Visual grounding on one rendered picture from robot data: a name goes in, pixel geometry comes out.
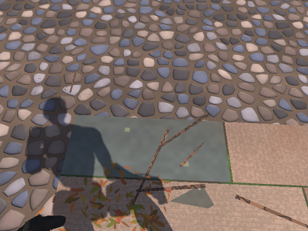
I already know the robot left hand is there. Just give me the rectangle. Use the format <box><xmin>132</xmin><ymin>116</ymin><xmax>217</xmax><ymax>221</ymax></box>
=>
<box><xmin>15</xmin><ymin>215</ymin><xmax>66</xmax><ymax>231</ymax></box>

